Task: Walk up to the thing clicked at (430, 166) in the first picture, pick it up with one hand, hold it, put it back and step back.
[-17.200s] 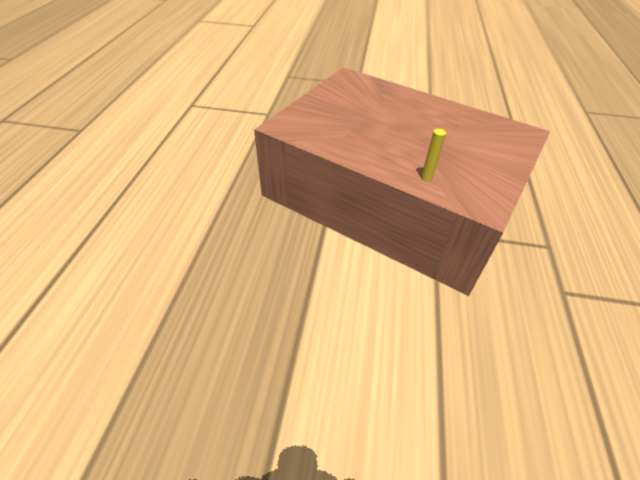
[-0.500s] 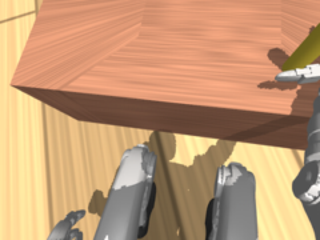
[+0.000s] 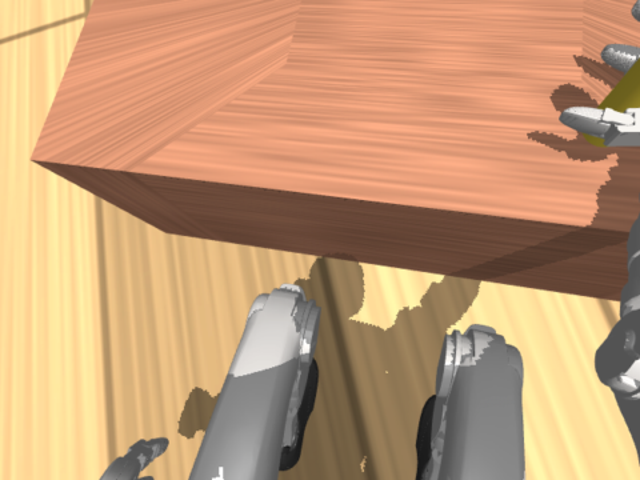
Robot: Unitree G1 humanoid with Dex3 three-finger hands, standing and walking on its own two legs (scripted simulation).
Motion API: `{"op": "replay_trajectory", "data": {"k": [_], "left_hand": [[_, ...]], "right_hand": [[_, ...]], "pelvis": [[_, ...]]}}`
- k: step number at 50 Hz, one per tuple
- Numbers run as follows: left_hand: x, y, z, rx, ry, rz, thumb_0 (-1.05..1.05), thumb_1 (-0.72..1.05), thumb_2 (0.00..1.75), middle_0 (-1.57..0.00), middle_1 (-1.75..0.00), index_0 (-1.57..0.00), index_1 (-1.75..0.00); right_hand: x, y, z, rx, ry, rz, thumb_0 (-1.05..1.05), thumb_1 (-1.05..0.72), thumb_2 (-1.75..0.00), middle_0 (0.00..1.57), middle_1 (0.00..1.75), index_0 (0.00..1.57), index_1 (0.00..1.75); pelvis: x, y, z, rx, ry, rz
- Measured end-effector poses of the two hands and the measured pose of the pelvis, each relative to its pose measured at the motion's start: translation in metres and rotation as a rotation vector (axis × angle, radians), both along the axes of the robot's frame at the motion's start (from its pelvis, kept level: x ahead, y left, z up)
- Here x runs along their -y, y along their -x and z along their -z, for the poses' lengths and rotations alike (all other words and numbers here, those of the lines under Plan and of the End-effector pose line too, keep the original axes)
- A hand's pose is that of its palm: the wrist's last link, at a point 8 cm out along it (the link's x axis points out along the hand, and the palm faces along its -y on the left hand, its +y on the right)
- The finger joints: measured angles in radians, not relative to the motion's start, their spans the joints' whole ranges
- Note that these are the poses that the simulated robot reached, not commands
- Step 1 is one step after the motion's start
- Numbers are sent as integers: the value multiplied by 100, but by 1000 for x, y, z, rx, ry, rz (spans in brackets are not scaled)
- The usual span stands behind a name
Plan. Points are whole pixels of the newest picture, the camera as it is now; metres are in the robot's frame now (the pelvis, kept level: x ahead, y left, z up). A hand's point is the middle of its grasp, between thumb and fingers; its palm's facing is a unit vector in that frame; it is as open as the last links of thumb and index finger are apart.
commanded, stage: close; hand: right
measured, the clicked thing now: out of the picture +0.55 -0.22 +0.06
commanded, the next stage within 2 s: settle in 0.18 s
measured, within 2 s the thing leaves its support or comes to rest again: leaves its support in 0.60 s
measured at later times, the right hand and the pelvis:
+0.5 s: hand (635, 82) +0.56 -0.22 +0.03, palm faces +0.16 +0.99 -0.04, open 5.9 cm; pelvis +0.00 +0.00 +0.01, yaw +0 degrees
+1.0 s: hand out of the picture +0.57 -0.22 +0.10, palm faces +0.17 +0.98 -0.03, open 5.5 cm; pelvis +0.01 +0.00 +0.08, yaw +0 degrees
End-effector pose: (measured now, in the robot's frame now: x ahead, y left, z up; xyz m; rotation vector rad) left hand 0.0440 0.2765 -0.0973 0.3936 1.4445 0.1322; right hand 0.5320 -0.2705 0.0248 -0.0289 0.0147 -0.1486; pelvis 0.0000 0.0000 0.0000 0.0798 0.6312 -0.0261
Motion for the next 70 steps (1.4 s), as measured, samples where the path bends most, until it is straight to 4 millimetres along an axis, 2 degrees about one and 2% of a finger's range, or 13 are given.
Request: {"op": "replay_trajectory", "data": {"k": [10, 13, 17, 23, 29, 36, 45, 53, 70], "left_hand": [[0, -1, -4, 4, 0, -5, 0, 89, 90, -20, -30, -20, -30], [-1, -2, -4, 7, -1, -1, 0, 89, 90, -20, -30, -20, -30], [-2, -5, -5, 12, -7, 6, 0, 89, 90, -20, -30, -20, -30], [-3, -6, -5, 18, -11, 0, 0, 89, 90, -21, -30, -21, -30], [0, -7, -11, 21, -8, -22, 0, 89, 90, -21, -30, -21, -30], [3, -11, -32, 29, -5, -42, 0, 90, 89, -20, -30, -21, -30], [1, -18, -65, 52, -24, -45, 0, 90, 89, -20, -30, -21, -30], [2, -21, -82, 57, -24, -47, 0, 90, 89, -20, -30, -21, -30], [10, -28, -98, 75, 5, -52, 0, 91, 88, -20, -30, -21, -29]], "right_hand": [[1, 1, -4, 1, -5, 14, 0, -2, -61, 105, 82, 103, 82], [1, 1, -5, -1, -6, 12, 1, -7, -69, 112, 89, 103, 87], [0, 1, -5, -1, -3, 7, 1, -8, -80, 109, 95, 100, 93], [-2, 0, -6, -5, 0, 8, 2, -6, -103, 105, 112, 98, 111], [-3, 1, -14, -23, 7, 19, 2, -12, -123, 102, 126, 97, 126], [0, 2, -38, -39, 5, 41, 3, -11, -125, 103, 127, 98, 125], [3, -8, -73, -28, -1, 34, 3, -11, -125, 103, 127, 98, 125], [4, -10, -83, -37, -7, 28, 3, -11, -125, 103, 127, 98, 125], [-2, -8, -105, -35, -8, 37, 3, -11, -126, 104, 127, 99, 124]], "pelvis": [[-1, 0, -4, 0, 2, -1], [-1, 0, -5, -1, 2, 0], [-1, 1, -5, 1, 2, -1], [-1, 1, -5, 2, 2, -1], [-1, -1, -15, 0, 6, -1], [-1, -5, -39, -5, 8, 1], [1, -11, -68, -9, 6, 0], [3, -15, -82, -12, 4, 0], [1, -20, -105, -1, 8, -1]]}}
